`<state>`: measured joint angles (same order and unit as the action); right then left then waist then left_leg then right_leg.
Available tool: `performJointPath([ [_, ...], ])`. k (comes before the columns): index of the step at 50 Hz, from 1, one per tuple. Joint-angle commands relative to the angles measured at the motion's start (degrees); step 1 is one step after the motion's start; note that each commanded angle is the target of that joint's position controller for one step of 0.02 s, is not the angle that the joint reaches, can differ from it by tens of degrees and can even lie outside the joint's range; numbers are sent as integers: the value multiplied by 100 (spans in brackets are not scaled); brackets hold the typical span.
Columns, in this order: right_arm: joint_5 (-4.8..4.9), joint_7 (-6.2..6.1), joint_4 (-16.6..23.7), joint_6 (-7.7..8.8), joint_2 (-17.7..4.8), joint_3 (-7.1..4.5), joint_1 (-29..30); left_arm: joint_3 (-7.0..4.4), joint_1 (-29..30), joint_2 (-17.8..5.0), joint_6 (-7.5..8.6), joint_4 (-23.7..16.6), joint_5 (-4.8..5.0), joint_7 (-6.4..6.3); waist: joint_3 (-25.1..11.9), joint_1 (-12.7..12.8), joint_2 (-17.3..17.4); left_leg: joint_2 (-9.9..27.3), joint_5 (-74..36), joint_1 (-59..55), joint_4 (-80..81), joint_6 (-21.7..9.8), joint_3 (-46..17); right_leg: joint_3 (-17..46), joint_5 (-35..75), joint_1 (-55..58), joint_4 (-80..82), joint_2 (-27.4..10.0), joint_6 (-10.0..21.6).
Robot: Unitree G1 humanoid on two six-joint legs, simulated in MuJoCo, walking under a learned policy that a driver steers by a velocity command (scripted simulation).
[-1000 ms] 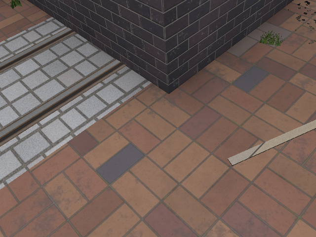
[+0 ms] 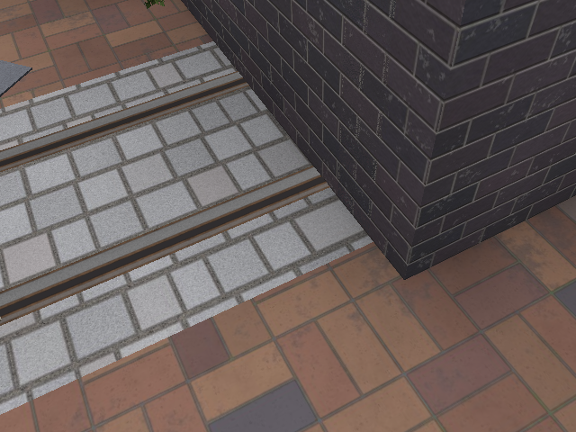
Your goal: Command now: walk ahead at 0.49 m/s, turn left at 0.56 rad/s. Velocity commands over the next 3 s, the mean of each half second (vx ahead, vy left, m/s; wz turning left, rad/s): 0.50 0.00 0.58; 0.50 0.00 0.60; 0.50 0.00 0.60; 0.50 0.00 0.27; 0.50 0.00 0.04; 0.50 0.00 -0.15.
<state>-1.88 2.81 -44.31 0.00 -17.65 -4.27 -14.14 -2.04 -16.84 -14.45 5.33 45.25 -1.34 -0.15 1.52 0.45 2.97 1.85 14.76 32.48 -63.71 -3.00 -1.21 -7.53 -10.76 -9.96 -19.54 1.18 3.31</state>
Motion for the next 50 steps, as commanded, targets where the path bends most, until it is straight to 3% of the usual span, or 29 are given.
performJointPath([
  [1,-28,89,365,-27,-99,1,69,-149,-136,-578,130,-186,33,4,51,-76,-728,282,-568,828,59,95,-186,992,1084,434,1178,-1616,586],
  [6,-7,181,657,24,53,120,1028,-172,-375,-633,100,18,25,10,254,115,-699,228,-1498,687,1554,95,240,114,1639,586,1120,-1423,460],
  [9,-25,234,873,42,71,170,1563,-208,-672,-767,48,182,21,-34,390,282,-689,173,-1332,551,2276,-77,577,-123,2008,1006,1011,-1568,407],
  [10,-77,234,970,41,66,200,1798,-221,-759,-832,52,248,2,-53,423,350,-685,126,-1105,511,2458,-181,673,-162,2243,1179,971,-1668,392],
  [13,-138,165,1039,22,-8,183,1726,-250,-863,-1032,-50,407,-11,-162,223,208,-797,-287,-272,49,2921,-472,1014,-485,4346,1780,69,-1744,269],
  [14,-138,130,960,42,-85,145,1387,-261,-898,-1116,-112,448,-27,-179,-46,35,-867,-523,15,-428,2996,-600,1089,-586,5193,1851,-607,-1749,251],
  [15,-115,106,781,89,-210,78,749,-231,-939,-1074,-204,470,-50,-194,-508,-260,-884,-751,219,-1204,3231,-764,1024,-638,5257,1750,-1535,-1732,236],
  [16,-174,55,406,154,-469,-59,-282,-220,-770,-1079,-252,330,-48,-164,-1035,-740,-631,-737,147,-2727,3509,-964,693,-745,4497,813,-2945,-1592,112],
  [17,-239,-41,349,141,-1062,-242,-829,-114,-842,-646,-209,-36,59,-75,-1729,-806,285,793,1530,-4744,3651,-1522,-1596,-749,1390,-1464,-4945,-1118,-164],
  [18,-68,-101,507,98,-1432,-346,-715,-156,-323,-706,-134,-426,29,10,-2086,-703,724,1882,1083,-5373,4578,-2091,-4419,136,-1936,-3091,-6472,51,-368],
  [19,9,-177,440,49,-1371,-350,-711,-198,330,-953,-52,-573,20,52,-1473,-858,80,1685,-81,-5065,4694,-1939,-3595,904,-1310,-3673,-6517,-313,-350],
  [20,63,-229,383,72,-1097,-287,-450,-122,280,-794,24,-574,103,57,-832,-579,-145,1579,-1239,-4190,4674,-1792,-2740,896,-774,-3442,-5965,-596,-334],
  [21,17,-226,377,101,-797,-205,-256,-97,151,-702,37,-501,115,37,-433,-307,-396,1264,-2136,-3510,4663,-1552,-2203,870,-707,-3051,-5381,-764,-339],
  [22,103,-227,300,140,-660,-161,-175,-96,15,-654,-69,-475,1,22,-269,-43,-377,980,-2666,-3005,4701,-1400,-1781,892,-788,-2686,-5117,-812,-386],
  [24,153,-175,327,258,-538,-100,-79,-106,-203,-599,-306,-446,-151,59,-382,173,-254,676,-3045,-2503,4770,-1313,-1434,812,-812,-2157,-4729,-744,-502],
  [27,125,-178,225,392,-722,-147,-224,-93,113,-441,-454,-532,-163,100,-167,186,-55,480,-2568,-2051,5032,-1232,-1394,699,-317,-2195,-3986,-684,-626],
  [32,166,-200,6,349,-770,-197,-933,-85,1485,-441,-393,-907,-97,129,57,-382,52,321,-1889,-2599,4941,-935,-1596,709,790,-2641,-2335,-482,-660],
  [36,107,-268,-25,329,-876,-242,-1203,-73,1994,-521,-305,-1100,-36,146,83,-554,260,436,-2370,-2934,4576,-926,-1881,792,823,-2459,-1573,-274,-596],
  [38,100,-319,59,299,-858,-222,-1022,-79,1790,-612,-233,-1111,-6,141,73,-394,325,567,-2515,-2923,4432,-835,-2108,908,567,-1973,-1340,-228,-451],
  [40,97,-306,152,312,-959,-241,-697,-165,873,-795,-155,-832,-11,74,-225,76,197,368,-3228,-2535,3675,-605,-2074,786,148,-524,-976,40,-256],
  [41,137,-263,155,349,-868,-210,-651,-241,138,-990,-74,-654,-71,8,-653,466,-189,-29,-3127,-2186,2546,-455,-1754,992,140,578,-656,-213,-86],
  [42,179,-237,330,396,-395,-71,-740,-331,-826,-1438,-47,-633,-198,-98,-1613,775,-915,-396,-1524,-1541,838,-324,-1213,2424,-1298,1868,-429,-1638,192],
  [43,295,-242,516,365,-149,-22,-1399,-430,-580,-1889,-123,-639,-219,-94,-1937,233,-2368,-1174,1818,78,-342,-173,-653,5172,-1823,2613,466,-2756,792],
  [44,101,-303,255,253,-608,-66,-1208,-345,-174,-1301,-190,-696,-123,-66,-1136,128,-1174,-561,1351,533,-841,-214,-683,4975,-2451,1900,483,-2583,765],
  [45,93,-246,292,238,-582,-79,-793,-249,118,-907,-206,-681,-70,-49,-481,115,-528,-394,845,464,-686,-204,-550,4030,-2277,1223,616,-2264,687],
  [46,96,-198,308,218,-476,-51,-629,-195,275,-712,-202,-627,-75,-34,-195,40,-417,-207,544,323,-474,-161,-466,3218,-1413,812,714,-1991,600],
  [47,12,-140,293,164,-456,-55,-548,-147,252,-590,-160,-584,-69,-47,-87,21,-719,-73,416,220,-331,-106,-467,2578,-487,562,695,-1780,472],
  [49,-16,-74,231,58,-353,-47,-711,-144,122,-611,-19,-394,-3,-13,-136,-104,-1051,-19,410,-109,-253,-12,-379,1825,1048,288,626,-1643,399],
  [50,-17,-57,261,30,-326,-40,-645,-151,20,-615,50,-333,20,17,-180,-115,-985,-29,378,-67,-277,10,-320,1583,1590,293,615,-1639,436],
])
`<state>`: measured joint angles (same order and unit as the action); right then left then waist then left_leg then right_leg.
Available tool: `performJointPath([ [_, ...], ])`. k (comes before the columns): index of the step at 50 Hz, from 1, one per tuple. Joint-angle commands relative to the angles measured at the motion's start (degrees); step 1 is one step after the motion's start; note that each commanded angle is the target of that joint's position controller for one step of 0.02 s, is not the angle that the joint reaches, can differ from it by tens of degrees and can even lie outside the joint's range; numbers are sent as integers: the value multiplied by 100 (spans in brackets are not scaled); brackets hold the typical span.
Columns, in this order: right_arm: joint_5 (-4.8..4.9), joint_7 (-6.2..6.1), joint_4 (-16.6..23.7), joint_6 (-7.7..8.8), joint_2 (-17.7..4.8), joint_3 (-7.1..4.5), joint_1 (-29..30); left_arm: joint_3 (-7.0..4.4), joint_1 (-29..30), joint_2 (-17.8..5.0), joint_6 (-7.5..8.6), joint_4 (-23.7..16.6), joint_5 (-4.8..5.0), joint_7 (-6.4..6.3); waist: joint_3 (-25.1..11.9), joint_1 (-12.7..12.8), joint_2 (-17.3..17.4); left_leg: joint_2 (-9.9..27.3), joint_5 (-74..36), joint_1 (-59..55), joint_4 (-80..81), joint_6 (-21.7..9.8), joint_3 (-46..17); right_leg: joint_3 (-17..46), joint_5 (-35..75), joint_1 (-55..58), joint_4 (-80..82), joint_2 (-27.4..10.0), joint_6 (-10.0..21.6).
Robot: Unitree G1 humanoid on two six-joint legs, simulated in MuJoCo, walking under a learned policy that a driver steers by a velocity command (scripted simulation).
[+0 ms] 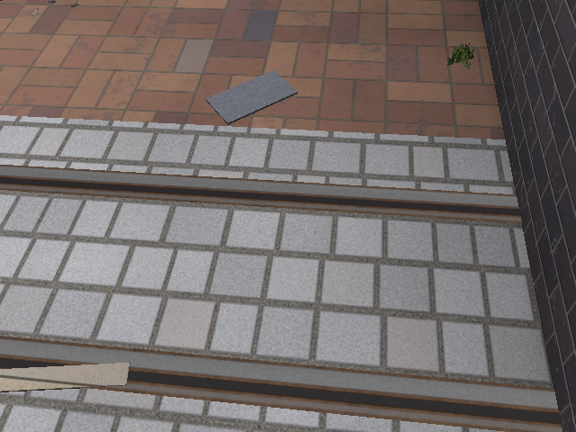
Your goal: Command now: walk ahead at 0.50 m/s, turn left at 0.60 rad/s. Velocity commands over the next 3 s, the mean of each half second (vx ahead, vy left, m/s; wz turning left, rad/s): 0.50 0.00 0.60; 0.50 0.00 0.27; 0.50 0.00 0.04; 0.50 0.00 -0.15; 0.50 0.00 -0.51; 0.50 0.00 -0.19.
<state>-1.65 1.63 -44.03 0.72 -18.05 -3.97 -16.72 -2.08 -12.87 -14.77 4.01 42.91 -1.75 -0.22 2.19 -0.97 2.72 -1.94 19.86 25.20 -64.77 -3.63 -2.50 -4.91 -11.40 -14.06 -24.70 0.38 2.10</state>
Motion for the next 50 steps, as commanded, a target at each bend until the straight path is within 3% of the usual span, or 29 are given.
performJointPath([
  [1,-44,87,302,-62,-242,-56,-217,-160,-441,-622,226,-41,80,39,-235,26,-941,369,-242,826,-149,95,-145,1131,1893,757,1171,-1584,599],
  [4,-49,185,589,-87,-166,-5,606,-181,-622,-639,208,78,84,44,-18,187,-834,479,-911,1523,250,153,5,607,1813,1002,1420,-1511,630],
  [6,-62,220,727,-95,-76,46,1006,-223,-811,-780,184,157,69,26,197,270,-678,508,-1263,1668,829,180,110,384,1444,1092,1653,-1493,682],
  [9,-53,282,890,-60,39,123,1483,-220,-892,-779,179,235,80,16,289,335,-716,522,-1659,1381,1795,112,427,-110,1838,1201,1624,-1448,589],
  [10,-19,318,941,-38,59,139,1644,-190,-852,-671,166,285,94,20,243,364,-911,500,-1759,1260,2116,62,510,-274,2075,1301,1533,-1393,496],
  [11,14,354,959,-31,-3,120,1773,-221,-924,-783,125,314,105,-3,245,388,-847,445,-1760,1119,2423,-2,635,-406,2190,1399,1402,-1394,424],
  [13,-46,369,1028,-43,-14,122,1938,-251,-1103,-922,49,405,94,-53,233,429,-824,293,-1386,856,2778,-152,882,-561,2771,1626,1144,-1496,356],
  [15,-126,294,995,-54,-43,103,1668,-259,-1163,-1055,-15,489,68,-98,30,245,-969,-40,-753,276,2899,-394,1089,-758,4662,1835,403,-1586,319],
  [16,-136,243,869,-29,-156,45,1207,-274,-1146,-1148,-62,503,61,-111,-244,17,-969,-250,-507,-216,3005,-552,1107,-829,5340,1893,-352,-1598,317],
  [17,-149,208,665,37,-275,-33,352,-267,-1052,-1155,-80,450,134,-132,-662,-417,-903,-414,-645,-1334,3428,-724,914,-905,5158,1424,-1472,-1542,243],
  [18,-190,100,363,64,-672,-195,-620,-242,-986,-1091,-80,295,108,-113,-1281,-833,-361,76,-287,-2780,3701,-954,96,-972,3618,374,-3130,-1357,88],
  [19,-129,-9,418,25,-1425,-368,-441,-83,-1315,-384,-75,-144,59,42,-1903,-252,1225,1943,-111,-4640,3897,-1741,-2882,-747,-1943,-2174,-5173,-373,-272],
  [20,36,-70,562,-38,-1370,-383,-796,-184,-597,-909,-50,-312,11,46,-2251,-728,440,2169,-396,-4688,4617,-1967,-4168,439,-1959,-2798,-5811,-42,-295],
  [21,67,-131,395,-48,-1198,-342,-545,-168,-152,-876,4,-453,87,65,-1346,-586,135,1972,-1052,-4130,4700,-1798,-3096,666,-1255,-3159,-5595,-400,-229],
  [22,126,-149,327,-30,-831,-249,-295,-128,-175,-782,61,-421,81,66,-764,-334,-81,1719,-1850,-3305,4737,-1598,-2473,600,-791,-2937,-5103,-564,-184],
  [24,168,-163,343,59,-534,-147,119,-125,-428,-750,-73,-323,-64,72,-404,147,-213,1187,-2953,-2167,4867,-1317,-1687,655,-702,-2159,-4515,-745,-257],
  [26,175,-122,330,177,-520,-118,121,-110,-610,-650,-252,-280,-125,101,-449,331,-195,991,-3213,-1732,5018,-1321,-1475,608,-814,-1808,-4103,-743,-399],
  [29,143,-117,152,273,-620,-152,-212,-63,-248,-519,-328,-355,-80,146,-169,266,-118,862,-2722,-1410,5368,-1246,-1308,496,-287,-1979,-3393,-733,-462],
  [33,170,-117,-85,320,-536,-119,-728,-48,586,-501,-303,-535,-66,176,39,-63,-10,827,-2685,-1944,5522,-984,-1248,488,717,-2466,-2365,-714,-429],
  [40,40,-182,-371,326,-615,-80,-1229,-3,1612,-449,-168,-837,-35,202,131,-484,63,1020,-3610,-3111,5097,-843,-1169,337,986,-2514,-1097,-403,-128],
  [42,9,-213,-433,323,-684,-71,-1130,-23,1443,-516,-122,-822,-24,174,169,-318,161,1109,-4207,-3103,4892,-731,-1152,277,581,-1994,-780,-243,59],
  [43,-6,-218,-497,320,-729,-54,-983,-57,1089,-554,-117,-700,26,114,59,-68,245,1115,-4920,-3013,4554,-647,-1089,249,261,-1355,-724,-83,131],
  [44,-10,-213,-520,320,-783,-58,-890,-110,478,-671,-94,-487,40,53,-210,201,180,1005,-5602,-2913,3967,-561,-978,153,103,-574,-576,121,222],
  [45,5,-213,-559,326,-812,-53,-689,-173,-467,-827,-29,-152,56,-33,-618,717,-31,741,-5553,-2480,2926,-447,-744,255,483,652,-354,73,353],
  [46,79,-192,-419,360,-531,36,-778,-288,-1378,-1306,27,-9,-71,-124,-1354,1007,-668,358,-3979,-1335,1245,-312,-483,1575,-200,2167,-204,-1072,667],
  [47,201,-183,-362,370,-170,81,-1462,-430,-1645,-1859,-10,70,-138,-63,-2005,717,-2094,-760,414,168,-683,-59,-73,4223,-177,3087,436,-2445,1504],
  [48,-13,-217,-444,368,-573,22,-1085,-305,-1167,-1259,-56,80,57,5,-1461,511,-1261,-470,714,703,-1028,-165,-588,4494,-638,2568,796,-2196,1389],
  [49,-20,-164,-367,375,-556,35,-594,-229,-699,-922,-42,27,89,45,-649,373,-785,-143,255,872,-860,-183,-510,3509,-727,1795,887,-1992,1357],
  [50,-17,-122,-325,376,-441,90,-295,-173,-425,-662,-12,31,44,66,-337,310,-470,90,-57,862,-569,-190,-375,2916,-414,1359,1044,-1710,1234],
])
Over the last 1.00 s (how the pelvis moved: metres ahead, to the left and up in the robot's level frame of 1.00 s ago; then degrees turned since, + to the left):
0.55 0.12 0.00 36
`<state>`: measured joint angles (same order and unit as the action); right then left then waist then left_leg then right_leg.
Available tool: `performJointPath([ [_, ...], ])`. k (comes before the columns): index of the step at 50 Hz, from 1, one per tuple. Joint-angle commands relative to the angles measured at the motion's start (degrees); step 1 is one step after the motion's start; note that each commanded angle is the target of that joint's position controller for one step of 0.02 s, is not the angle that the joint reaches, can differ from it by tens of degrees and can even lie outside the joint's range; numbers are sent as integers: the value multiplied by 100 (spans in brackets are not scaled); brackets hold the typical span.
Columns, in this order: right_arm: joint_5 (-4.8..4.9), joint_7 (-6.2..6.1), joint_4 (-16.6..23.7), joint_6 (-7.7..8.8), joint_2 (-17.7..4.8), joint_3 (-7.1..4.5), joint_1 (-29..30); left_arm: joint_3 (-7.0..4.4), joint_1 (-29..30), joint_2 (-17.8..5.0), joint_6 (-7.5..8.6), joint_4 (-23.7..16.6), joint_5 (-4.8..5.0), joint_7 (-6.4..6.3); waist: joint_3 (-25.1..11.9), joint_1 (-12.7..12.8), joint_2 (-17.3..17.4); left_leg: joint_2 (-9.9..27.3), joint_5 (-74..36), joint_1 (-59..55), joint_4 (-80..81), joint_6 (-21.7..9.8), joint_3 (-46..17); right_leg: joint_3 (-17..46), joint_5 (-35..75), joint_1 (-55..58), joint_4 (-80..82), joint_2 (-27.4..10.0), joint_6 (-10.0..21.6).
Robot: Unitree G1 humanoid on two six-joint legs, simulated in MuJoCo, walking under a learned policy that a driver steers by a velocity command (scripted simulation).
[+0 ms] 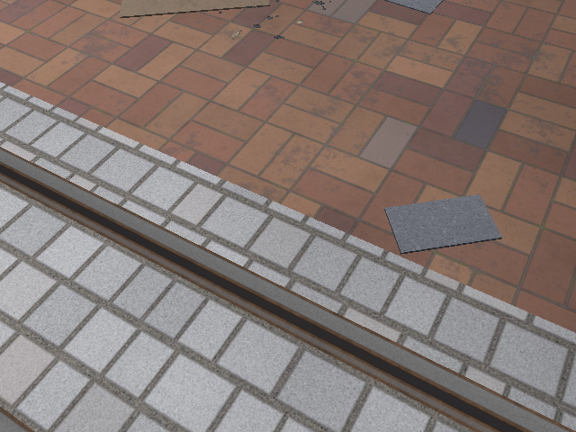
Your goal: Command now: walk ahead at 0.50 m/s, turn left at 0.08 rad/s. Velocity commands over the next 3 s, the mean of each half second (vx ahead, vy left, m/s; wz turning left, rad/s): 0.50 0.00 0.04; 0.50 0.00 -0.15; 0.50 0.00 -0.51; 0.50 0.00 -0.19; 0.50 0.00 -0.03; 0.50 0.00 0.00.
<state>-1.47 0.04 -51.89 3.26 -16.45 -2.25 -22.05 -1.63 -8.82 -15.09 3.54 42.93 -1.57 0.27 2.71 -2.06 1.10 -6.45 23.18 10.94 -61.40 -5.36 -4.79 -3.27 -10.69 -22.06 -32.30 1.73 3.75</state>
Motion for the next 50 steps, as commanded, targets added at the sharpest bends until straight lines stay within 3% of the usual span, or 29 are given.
performJointPath([
  [1,-51,67,448,70,-556,-73,342,-157,-760,-487,70,109,34,12,-190,314,-367,683,-573,2185,-610,24,-77,2296,-25,1862,1955,-1600,925],
  [3,-120,135,381,-55,-411,-22,222,-110,-897,-406,156,319,74,17,-206,171,-589,755,-762,1849,-306,164,65,1788,799,1556,2134,-1370,844],
  [5,-110,166,418,-107,-283,16,330,-102,-1082,-477,232,504,136,45,-147,71,-471,822,-808,1986,-4,273,160,1554,1372,1471,2250,-1383,942],
  [8,-159,180,708,-119,-145,90,1116,-101,-1255,-540,263,704,177,55,54,147,-416,993,-1416,2303,966,489,388,1156,1447,1391,2454,-1300,975],
  [12,-64,201,896,-85,-63,148,1869,-96,-1462,-608,249,915,207,33,180,335,-506,896,-2245,1910,2244,552,711,741,1902,1319,2408,-1135,726],
  [16,-33,162,986,-45,-200,95,2155,-146,-1599,-748,180,1104,160,10,261,378,-542,889,-2097,1771,2799,357,711,775,2154,1865,2249,-1400,664],
  [18,-24,138,939,-15,-293,44,2102,-168,-1549,-789,129,1151,126,-34,222,352,-553,798,-1639,1560,3009,196,768,747,2530,2200,1949,-1463,578],
  [19,-34,112,837,17,-325,3,1765,-173,-1495,-806,106,1175,112,-52,56,190,-553,663,-1452,1118,3194,106,837,679,3133,2284,1510,-1432,509],
  [20,-67,67,570,71,-387,-59,1038,-159,-1473,-768,75,1204,108,-54,-323,-119,-386,507,-1482,244,3533,-23,919,469,3632,2208,582,-1228,407],
  [21,-169,20,278,127,-686,-157,-45,-133,-1507,-702,57,1099,68,-30,-1074,-509,-101,1083,-1154,-1225,3594,-332,262,190,2825,1461,-898,-949,298],
  [22,-236,-34,182,105,-1324,-336,-695,-7,-1997,-143,66,874,232,38,-1865,-415,1221,2721,-224,-2873,4062,-1026,-2405,-236,46,-516,-3103,-40,5],
  [23,-6,1,121,35,-1162,-318,-499,-135,-1863,-591,45,956,67,12,-1852,-372,959,2901,-160,-2739,4659,-1164,-3514,452,-1940,-1314,-3827,185,102],
  [24,62,11,179,20,-900,-252,45,-185,-1445,-663,42,877,39,26,-1002,-142,486,2694,-76,-2061,4666,-1031,-2596,660,-1523,-1616,-4014,-194,185],
  [25,52,33,231,56,-564,-175,419,-147,-1167,-535,75,822,55,69,-575,-28,168,2462,-486,-1335,4862,-910,-1966,669,-1048,-1491,-3734,-428,182],
  [26,49,29,252,107,-377,-123,640,-136,-1111,-410,53,853,77,74,-314,143,191,2179,-908,-820,5036,-702,-1415,632,-789,-1210,-3364,-604,133],
  [27,74,12,176,147,-237,-79,701,-125,-1162,-378,-17,887,-14,91,-184,283,306,1960,-1343,-435,5171,-568,-1039,593,-671,-933,-3132,-697,43],
  [30,110,6,-44,267,-289,-85,388,-114,-1075,-281,-164,894,-63,164,-198,378,273,1796,-2176,-301,5367,-630,-534,427,-358,-845,-2929,-725,-144],
  [35,120,5,-329,243,-317,-84,-112,-98,36,-271,-205,534,-32,181,182,176,171,1672,-2404,-612,5637,-661,-153,234,525,-1665,-1940,-860,-356],
  [39,57,-23,-488,258,-326,-77,-372,-22,630,-135,-176,358,40,188,293,-1,203,1675,-2872,-922,5641,-529,398,129,1032,-1543,-1009,-639,-249],
  [43,6,-105,-657,248,-275,-58,-572,-9,1045,-145,-137,160,16,192,421,-89,201,1899,-3570,-1567,5402,-436,753,-25,903,-1523,-429,-473,27],
  [46,-15,-174,-684,228,-410,-82,-406,-59,764,-193,-93,185,-14,169,211,125,293,1986,-5605,-1913,4542,-289,1077,-347,243,-879,-152,-133,348],
  [48,-28,-191,-651,155,-568,-126,-286,-181,-334,-361,-44,513,-40,125,-441,582,331,1914,-6729,-1873,2829,-177,1317,-547,-56,340,152,302,623],
  [49,-1,-195,-549,140,-587,-119,-201,-310,-1265,-620,-12,788,-119,89,-926,979,194,1802,-5824,-989,1485,-36,1436,-51,36,1714,383,74,885],
  [50,165,-114,-205,191,-187,-24,-378,-544,-1945,-1361,-33,813,-186,11,-1707,1042,-911,1091,-3202,1129,-874,264,1624,2470,-111,3620,486,-1560,1709],
])
Over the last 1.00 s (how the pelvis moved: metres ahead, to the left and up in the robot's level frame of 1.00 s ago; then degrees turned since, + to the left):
0.55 0.12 -0.01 25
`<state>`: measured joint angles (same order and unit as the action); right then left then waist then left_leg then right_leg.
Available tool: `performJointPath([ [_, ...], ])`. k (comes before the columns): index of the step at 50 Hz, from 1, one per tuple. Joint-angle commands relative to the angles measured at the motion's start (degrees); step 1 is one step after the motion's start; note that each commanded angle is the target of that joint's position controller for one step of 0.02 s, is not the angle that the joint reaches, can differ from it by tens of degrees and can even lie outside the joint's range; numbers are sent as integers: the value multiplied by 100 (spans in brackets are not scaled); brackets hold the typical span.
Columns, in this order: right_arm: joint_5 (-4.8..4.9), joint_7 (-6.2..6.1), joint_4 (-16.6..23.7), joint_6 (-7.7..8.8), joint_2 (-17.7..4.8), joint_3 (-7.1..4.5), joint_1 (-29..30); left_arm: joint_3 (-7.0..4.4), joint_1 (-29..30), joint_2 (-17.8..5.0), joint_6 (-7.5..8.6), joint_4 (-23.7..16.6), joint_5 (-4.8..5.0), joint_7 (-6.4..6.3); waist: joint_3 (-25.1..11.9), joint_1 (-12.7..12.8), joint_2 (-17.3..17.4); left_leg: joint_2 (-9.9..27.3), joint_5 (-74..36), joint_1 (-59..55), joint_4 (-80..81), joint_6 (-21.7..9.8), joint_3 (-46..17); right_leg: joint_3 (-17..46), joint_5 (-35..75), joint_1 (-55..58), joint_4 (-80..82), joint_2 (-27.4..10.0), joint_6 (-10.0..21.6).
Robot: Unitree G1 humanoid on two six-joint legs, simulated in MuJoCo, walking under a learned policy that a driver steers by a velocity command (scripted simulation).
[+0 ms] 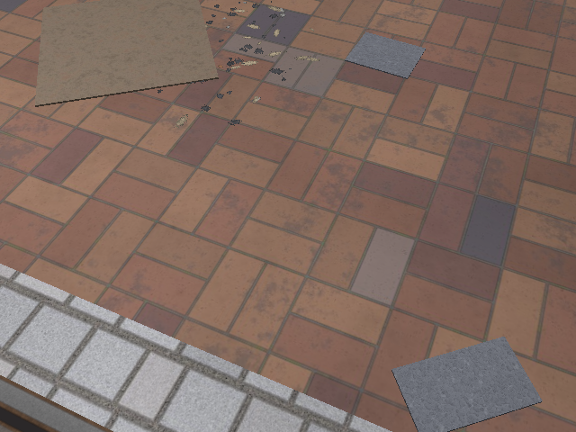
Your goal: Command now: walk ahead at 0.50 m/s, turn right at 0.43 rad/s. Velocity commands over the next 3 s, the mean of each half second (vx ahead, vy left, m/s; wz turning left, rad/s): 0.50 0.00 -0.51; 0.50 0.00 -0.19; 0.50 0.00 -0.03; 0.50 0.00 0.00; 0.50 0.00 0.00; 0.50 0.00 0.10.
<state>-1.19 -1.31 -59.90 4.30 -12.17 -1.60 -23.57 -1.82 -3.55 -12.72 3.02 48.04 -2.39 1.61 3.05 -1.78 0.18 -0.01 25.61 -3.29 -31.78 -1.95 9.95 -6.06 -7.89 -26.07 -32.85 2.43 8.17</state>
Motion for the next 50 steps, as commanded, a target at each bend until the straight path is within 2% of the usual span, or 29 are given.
performJointPath([
  [1,58,80,714,144,-770,-161,-8,-534,-2216,-1600,-61,314,116,-85,-2028,801,-993,-426,329,3873,-4968,-7,-802,4932,71,4463,1499,-2302,1679],
  [2,-9,118,883,183,-854,-185,497,-524,-1788,-1519,-97,290,233,-81,-1223,657,-475,51,-138,4408,-4995,-77,-1318,4089,-134,3871,1563,-2081,1500],
  [3,22,139,964,246,-804,-160,716,-453,-1465,-1180,-102,239,222,-93,-637,522,-117,298,-627,4353,-4565,-75,-1273,3446,118,3055,1730,-1924,1287],
  [4,8,133,966,232,-748,-167,750,-392,-1270,-940,-95,226,207,-107,-226,305,102,459,-783,4078,-4069,-41,-1257,2980,561,2360,1879,-1640,1046],
  [5,-77,125,1006,136,-704,-160,717,-346,-1156,-794,-72,240,237,-135,-103,113,62,558,-819,3733,-3702,58,-1264,2605,908,1866,1976,-1372,889],
  [7,-168,155,1040,-67,-570,-136,648,-337,-1231,-812,24,246,244,-139,-214,0,-69,561,-851,3394,-3308,225,-1174,2258,1346,1536,2043,-1117,843],
  [9,-169,179,1187,-163,-534,-129,910,-386,-1416,-993,74,274,251,-141,-183,19,-136,560,-1126,3525,-2855,372,-1060,2109,1419,1423,2139,-969,841],
  [12,-142,200,1517,-188,-569,-123,1742,-401,-1771,-1023,52,296,250,-142,0,277,-239,554,-1825,3941,-1946,524,-991,2154,1307,1563,2223,-839,676],
  [15,-99,239,1738,-171,-558,-85,2313,-413,-2091,-1030,15,302,237,-153,-53,531,-340,425,-2379,4043,-1214,532,-1011,2221,1511,1967,2054,-773,505],
  [19,-45,256,2030,-112,-610,-32,2911,-423,-2394,-1076,-19,291,164,-205,-67,746,-393,207,-2411,4044,-553,456,-1029,2473,2050,2527,1690,-878,464],
  [21,-24,250,2115,-64,-709,-38,2890,-445,-2323,-1150,-23,230,132,-250,-74,656,-449,130,-2210,3700,-175,355,-1129,2668,2238,2630,1455,-971,367],
  [22,-16,239,2081,-35,-791,-59,2653,-461,-2157,-1212,-19,169,124,-270,-107,495,-486,68,-2028,3251,60,280,-1155,2721,2360,2514,1305,-981,265],
  [23,-12,211,1952,-3,-889,-98,2199,-473,-1966,-1274,2,115,117,-270,-252,276,-510,-53,-1819,2569,239,171,-1084,2666,2792,2358,1019,-951,152],
  [24,-28,160,1729,50,-1004,-160,1510,-468,-1897,-1283,39,108,138,-240,-578,-17,-353,-174,-1840,1658,518,35,-970,2514,3195,2242,317,-764,36],
  [25,-105,87,1576,129,-1230,-241,746,-420,-1927,-1127,98,97,187,-189,-1101,-360,-10,302,-1724,473,700,-197,-1382,2203,2708,1776,-839,-414,-101],
  [26,-231,-1,1595,133,-1682,-333,7,-284,-2230,-617,148,-77,307,-164,-1968,-458,773,1791,-696,-921,867,-598,-3213,1646,551,734,-2486,68,-270],
  [27,-157,28,1451,17,-1910,-434,119,-291,-2763,-632,119,-101,313,-152,-2194,-60,1924,2506,-521,-1259,1648,-1219,-5546,1238,-2281,-472,-3518,630,-350],
  [28,-88,86,1577,-31,-1321,-333,633,-309,-2597,-914,36,114,141,-200,-1229,79,726,2305,140,-482,1675,-1181,-5054,1411,-1870,-886,-3919,132,-304],
  [29,-38,124,1622,-18,-894,-234,955,-294,-2075,-865,31,68,83,-143,-613,27,127,1963,-82,250,1756,-1080,-4151,1376,-1417,-836,-3755,-28,-327],
  [30,-69,135,1578,-4,-728,-179,1111,-271,-1845,-749,28,-13,89,-105,-307,127,117,1665,-716,707,1908,-922,-3480,1331,-1200,-737,-3444,-181,-351],
  [31,-54,120,1466,39,-702,-157,1022,-271,-1690,-735,-8,-88,18,-67,-189,177,371,1460,-1330,935,1973,-848,-3016,1306,-1140,-646,-3192,-287,-396],
  [32,-41,128,1369,85,-713,-154,937,-249,-1745,-681,-60,-57,-11,-34,-212,236,509,1305,-1821,1048,2013,-799,-2680,1255,-1095,-485,-3091,-295,-448],
  [34,17,170,1206,194,-765,-170,672,-233,-1691,-642,-115,-85,-13,1,-327,276,547,1268,-2622,991,2042,-882,-2365,1177,-1018,-500,-2938,-263,-515],
  [36,53,179,1099,230,-847,-196,541,-198,-1297,-602,-132,-220,-14,36,-235,264,510,1284,-2682,933,2242,-974,-2135,1065,-735,-828,-2614,-381,-605],
  [41,65,199,868,169,-848,-200,215,-7,-51,-372,-83,-612,34,118,18,23,512,991,-2868,1085,2490,-870,-1467,463,236,-643,-927,-608,-766],
  [46,41,183,633,108,-1043,-252,-169,-3,380,-524,-42,-764,74,48,46,-62,527,1275,-3481,608,2128,-752,-1456,264,117,-152,-92,-462,-553],
  [48,39,156,576,60,-1097,-265,-130,-48,33,-592,-1,-668,37,-4,-80,152,497,1309,-4331,440,1549,-660,-1379,181,-186,437,255,-277,-384],
  [49,62,150,540,30,-1069,-252,-115,-103,-600,-653,48,-436,-5,-45,-373,449,305,1114,-4861,527,718,-557,-1149,125,-96,1278,658,-132,-263],
  [50,70,145,587,24,-919,-198,-124,-207,-1539,-913,115,-134,-91,-106,-949,785,38,838,-4396,1130,-448,-428,-922,512,-233,2578,726,-444,-65],
])
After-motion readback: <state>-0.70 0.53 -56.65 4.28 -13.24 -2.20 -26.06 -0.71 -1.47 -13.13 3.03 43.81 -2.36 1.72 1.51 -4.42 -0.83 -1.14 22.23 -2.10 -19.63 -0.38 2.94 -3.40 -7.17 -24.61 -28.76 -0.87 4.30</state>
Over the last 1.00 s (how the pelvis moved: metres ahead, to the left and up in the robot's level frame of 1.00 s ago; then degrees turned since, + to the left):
0.54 0.01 -0.01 -7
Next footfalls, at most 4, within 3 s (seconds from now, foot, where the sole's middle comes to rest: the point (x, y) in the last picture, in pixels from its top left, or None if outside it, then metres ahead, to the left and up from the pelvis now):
0.50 left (273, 427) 0.47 0.06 -0.75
1.00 right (392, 357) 0.62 -0.23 -0.75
1.54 left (353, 239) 0.97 -0.17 -0.75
2.08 right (437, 180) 1.19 -0.45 -0.75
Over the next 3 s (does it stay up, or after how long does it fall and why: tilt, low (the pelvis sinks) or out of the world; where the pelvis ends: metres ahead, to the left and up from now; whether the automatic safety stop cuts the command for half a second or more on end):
stays up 1.52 -0.45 0.03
